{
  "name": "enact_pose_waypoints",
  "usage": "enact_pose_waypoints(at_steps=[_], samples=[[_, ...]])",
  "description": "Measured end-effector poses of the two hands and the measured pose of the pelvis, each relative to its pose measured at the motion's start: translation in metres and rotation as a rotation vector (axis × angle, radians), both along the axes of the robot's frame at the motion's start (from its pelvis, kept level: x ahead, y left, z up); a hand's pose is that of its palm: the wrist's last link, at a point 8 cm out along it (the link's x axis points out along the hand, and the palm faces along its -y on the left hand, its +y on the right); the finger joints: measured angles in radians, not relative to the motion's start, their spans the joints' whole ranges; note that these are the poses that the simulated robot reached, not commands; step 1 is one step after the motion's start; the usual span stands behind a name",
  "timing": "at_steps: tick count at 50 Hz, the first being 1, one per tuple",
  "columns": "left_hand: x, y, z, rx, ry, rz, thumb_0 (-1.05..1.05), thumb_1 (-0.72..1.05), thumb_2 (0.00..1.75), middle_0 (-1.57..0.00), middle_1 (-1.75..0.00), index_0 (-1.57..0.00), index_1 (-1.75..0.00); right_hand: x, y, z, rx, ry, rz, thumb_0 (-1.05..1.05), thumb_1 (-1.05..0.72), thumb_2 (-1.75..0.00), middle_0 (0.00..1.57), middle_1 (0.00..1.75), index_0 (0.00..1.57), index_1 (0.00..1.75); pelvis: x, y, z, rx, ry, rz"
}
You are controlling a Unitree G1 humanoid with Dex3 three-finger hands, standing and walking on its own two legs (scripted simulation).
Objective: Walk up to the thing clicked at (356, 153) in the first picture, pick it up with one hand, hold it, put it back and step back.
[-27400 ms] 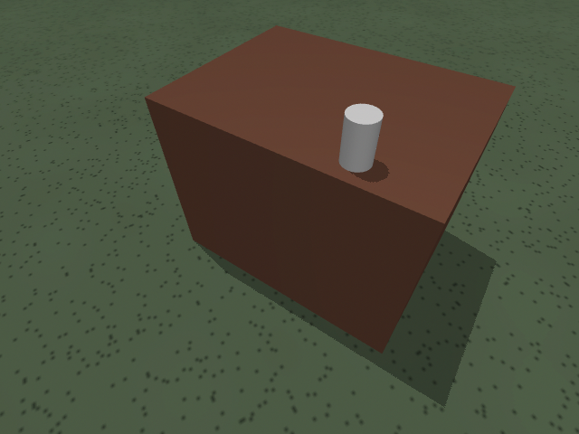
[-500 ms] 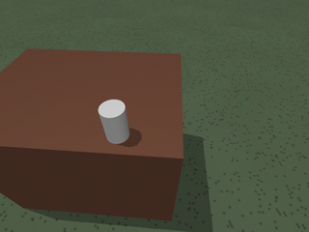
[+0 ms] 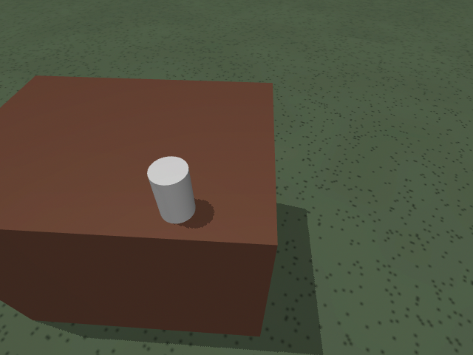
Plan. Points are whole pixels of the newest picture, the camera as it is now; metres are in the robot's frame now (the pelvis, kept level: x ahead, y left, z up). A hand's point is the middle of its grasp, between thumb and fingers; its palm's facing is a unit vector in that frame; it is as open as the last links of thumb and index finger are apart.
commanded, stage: stand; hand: left
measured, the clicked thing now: (173, 191) +0.46 +0.18 -0.01
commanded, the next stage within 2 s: step back in 1.66 s
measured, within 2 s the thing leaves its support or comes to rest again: neither
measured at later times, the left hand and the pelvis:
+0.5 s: hand out of the picture +0.07 +0.25 -0.16, palm faces -0.01 -0.94 -0.34, open 7.4 cm; pelvis +0.01 +0.00 +0.00, yaw +0 degrees
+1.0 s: hand out of the picture +0.07 +0.25 -0.16, palm faces -0.01 -0.94 -0.34, open 7.4 cm; pelvis +0.01 +0.00 +0.00, yaw +0 degrees
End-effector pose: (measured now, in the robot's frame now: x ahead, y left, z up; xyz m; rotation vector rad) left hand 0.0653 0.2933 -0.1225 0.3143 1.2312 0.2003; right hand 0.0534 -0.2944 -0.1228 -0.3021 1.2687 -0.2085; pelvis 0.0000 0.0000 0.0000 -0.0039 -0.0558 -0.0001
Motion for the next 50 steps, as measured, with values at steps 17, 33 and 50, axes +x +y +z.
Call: enact_pose_waypoints(at_steps=[17,33,50], samples=[[0.003,0.003,0.001,-0.004,0.015,0.012,0.01,0.9,0.9,-0.21,-0.3,-0.21,-0.3,0.016,0.005,0.001,0.006,-0.016,0.009,0.01,-0.91,-0.9,0.21,0.3,0.21,0.3,0.006,0.003,0.002,0.0,0.004,-0.002],[0.0,0.005,0.002,-0.003,0.016,0.017,0.01,0.9,0.9,-0.21,-0.3,-0.21,-0.3,0.021,0.003,0.004,-0.001,-0.031,0.013,0.01,-0.91,-0.9,0.21,0.3,0.21,0.3,0.007,0.003,0.002,0.001,0.003,-0.001],[-0.001,0.004,0.001,-0.002,0.039,0.02,0.01,0.9,0.9,-0.21,-0.3,-0.21,-0.3,0.017,0.001,0.002,0.003,0.003,0.01,0.01,-0.91,-0.9,0.21,0.3,0.21,0.3,0.011,0.001,0.002,0.0,0.014,0.002]])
